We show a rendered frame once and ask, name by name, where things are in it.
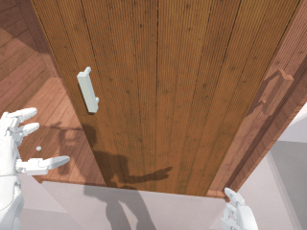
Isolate handle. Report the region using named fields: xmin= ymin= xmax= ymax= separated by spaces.
xmin=261 ymin=74 xmax=294 ymax=116
xmin=77 ymin=66 xmax=99 ymax=113

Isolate right robot hand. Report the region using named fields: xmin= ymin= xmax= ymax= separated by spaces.
xmin=221 ymin=187 xmax=258 ymax=230

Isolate left robot forearm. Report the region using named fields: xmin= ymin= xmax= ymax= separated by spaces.
xmin=0 ymin=174 xmax=25 ymax=230

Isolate wardrobe door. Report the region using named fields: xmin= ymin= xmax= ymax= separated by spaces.
xmin=209 ymin=0 xmax=307 ymax=192
xmin=30 ymin=0 xmax=303 ymax=197

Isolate left robot hand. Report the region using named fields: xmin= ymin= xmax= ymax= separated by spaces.
xmin=0 ymin=107 xmax=70 ymax=176

